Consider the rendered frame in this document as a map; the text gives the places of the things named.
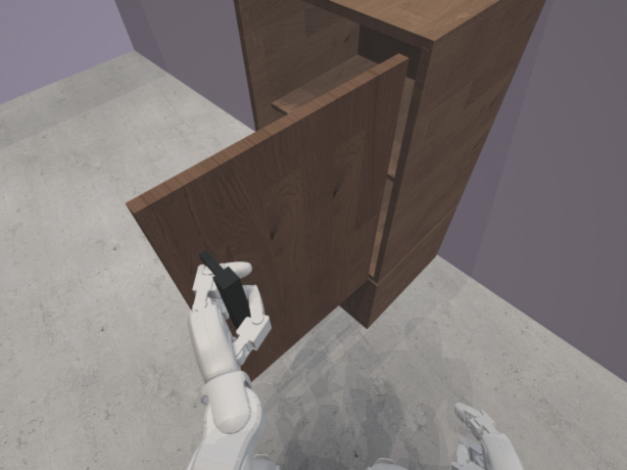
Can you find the left robot hand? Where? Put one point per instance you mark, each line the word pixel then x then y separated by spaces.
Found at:
pixel 210 335

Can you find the right robot hand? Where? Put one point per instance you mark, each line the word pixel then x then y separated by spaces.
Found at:
pixel 496 451

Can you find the handle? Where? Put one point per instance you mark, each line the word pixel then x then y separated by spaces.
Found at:
pixel 230 289

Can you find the cupboard door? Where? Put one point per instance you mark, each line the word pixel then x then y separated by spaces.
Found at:
pixel 299 200

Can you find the robot left forearm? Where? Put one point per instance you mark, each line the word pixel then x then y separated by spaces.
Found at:
pixel 234 422

